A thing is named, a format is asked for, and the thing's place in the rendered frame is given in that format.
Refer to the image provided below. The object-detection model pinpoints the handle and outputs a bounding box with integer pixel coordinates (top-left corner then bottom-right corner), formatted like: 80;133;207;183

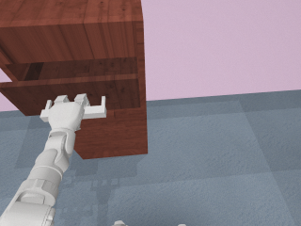
40;96;107;122
81;110;116;121

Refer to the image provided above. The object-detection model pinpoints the left robot forearm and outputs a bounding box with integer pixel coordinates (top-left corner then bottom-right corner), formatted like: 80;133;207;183
0;128;76;226

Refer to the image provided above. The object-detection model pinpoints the cabinet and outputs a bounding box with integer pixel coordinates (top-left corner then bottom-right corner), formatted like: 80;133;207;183
0;0;149;160

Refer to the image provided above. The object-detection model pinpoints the robot left hand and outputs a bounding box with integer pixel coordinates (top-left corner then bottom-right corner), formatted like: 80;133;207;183
48;93;90;132

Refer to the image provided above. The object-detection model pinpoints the left robot shin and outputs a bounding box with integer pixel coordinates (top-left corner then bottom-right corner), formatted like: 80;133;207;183
114;220;125;225

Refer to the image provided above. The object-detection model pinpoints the robot left upper arm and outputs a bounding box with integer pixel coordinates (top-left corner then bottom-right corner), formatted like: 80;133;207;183
1;201;56;226

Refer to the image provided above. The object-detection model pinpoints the drawer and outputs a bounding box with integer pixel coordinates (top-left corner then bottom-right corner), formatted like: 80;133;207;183
0;56;141;117

